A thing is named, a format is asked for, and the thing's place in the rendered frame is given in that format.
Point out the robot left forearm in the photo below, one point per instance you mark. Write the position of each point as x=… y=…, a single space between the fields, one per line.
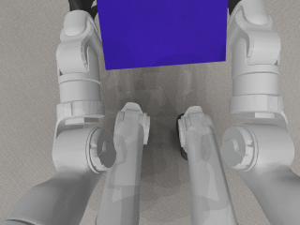
x=78 y=73

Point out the right robot hand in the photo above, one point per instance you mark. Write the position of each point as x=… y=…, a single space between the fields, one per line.
x=232 y=4

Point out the left robot upper arm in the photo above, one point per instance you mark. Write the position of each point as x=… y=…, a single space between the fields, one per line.
x=80 y=157

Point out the robot right foot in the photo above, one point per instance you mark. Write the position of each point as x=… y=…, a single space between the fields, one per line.
x=183 y=153

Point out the right robot upper arm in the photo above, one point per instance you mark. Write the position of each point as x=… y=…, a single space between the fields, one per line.
x=262 y=155

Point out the robot right forearm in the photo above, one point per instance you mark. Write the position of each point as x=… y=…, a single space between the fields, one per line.
x=255 y=65

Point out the left robot shin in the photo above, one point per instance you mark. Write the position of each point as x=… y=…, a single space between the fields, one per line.
x=121 y=115

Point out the carton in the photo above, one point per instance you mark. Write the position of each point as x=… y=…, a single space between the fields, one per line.
x=157 y=33

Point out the left robot hand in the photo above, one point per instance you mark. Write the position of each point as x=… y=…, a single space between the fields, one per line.
x=85 y=5

